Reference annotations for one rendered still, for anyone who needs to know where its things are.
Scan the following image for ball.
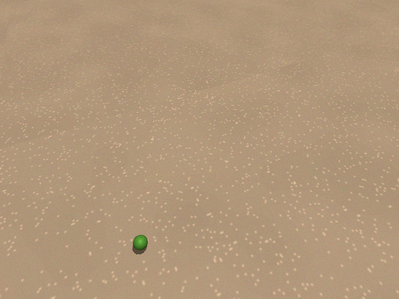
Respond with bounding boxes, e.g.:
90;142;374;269
133;235;148;250

